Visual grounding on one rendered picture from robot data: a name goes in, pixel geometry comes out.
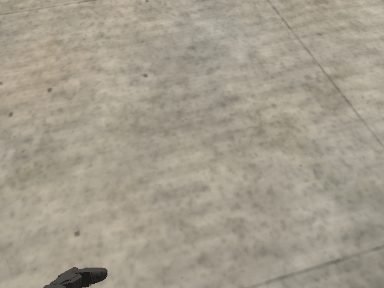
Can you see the left robot hand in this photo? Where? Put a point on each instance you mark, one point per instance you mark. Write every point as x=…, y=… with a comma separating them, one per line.
x=78, y=278

